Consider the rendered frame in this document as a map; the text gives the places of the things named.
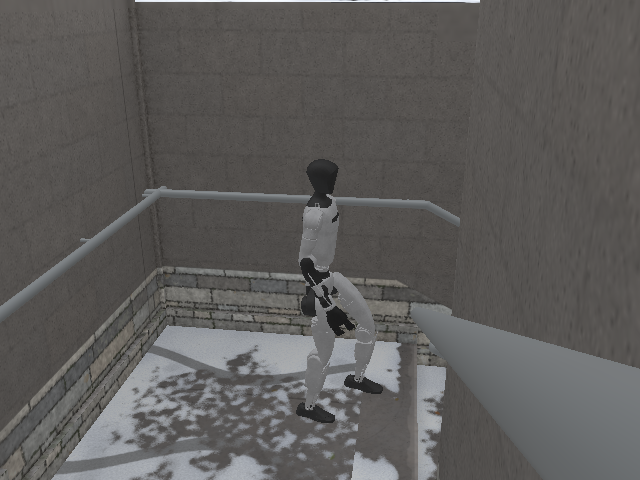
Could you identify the robot right forearm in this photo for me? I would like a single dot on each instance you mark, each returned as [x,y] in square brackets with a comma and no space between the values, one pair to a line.
[307,266]

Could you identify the left robot foot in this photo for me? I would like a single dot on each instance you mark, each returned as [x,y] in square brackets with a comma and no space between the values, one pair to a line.
[366,385]

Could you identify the robot right hand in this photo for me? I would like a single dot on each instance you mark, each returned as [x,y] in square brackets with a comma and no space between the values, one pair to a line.
[335,318]

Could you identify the robot right upper arm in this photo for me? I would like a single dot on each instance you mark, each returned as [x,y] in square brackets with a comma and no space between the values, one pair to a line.
[312,224]

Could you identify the robot torso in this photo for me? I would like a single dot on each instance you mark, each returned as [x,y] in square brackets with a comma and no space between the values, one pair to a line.
[324,250]

